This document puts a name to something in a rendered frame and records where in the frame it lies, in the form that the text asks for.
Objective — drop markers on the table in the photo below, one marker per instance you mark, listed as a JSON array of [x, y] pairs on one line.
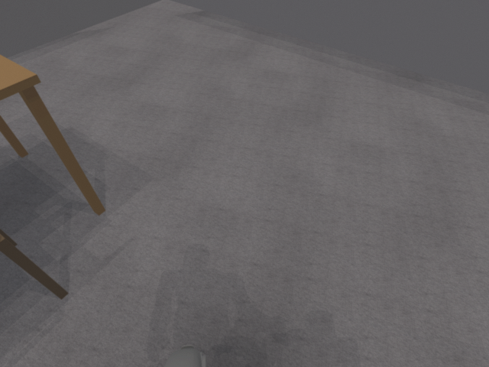
[[17, 79]]

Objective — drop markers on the left robot thigh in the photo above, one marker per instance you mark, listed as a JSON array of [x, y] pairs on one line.
[[189, 357]]

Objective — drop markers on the chair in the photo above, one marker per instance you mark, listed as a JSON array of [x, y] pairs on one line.
[[7, 247]]

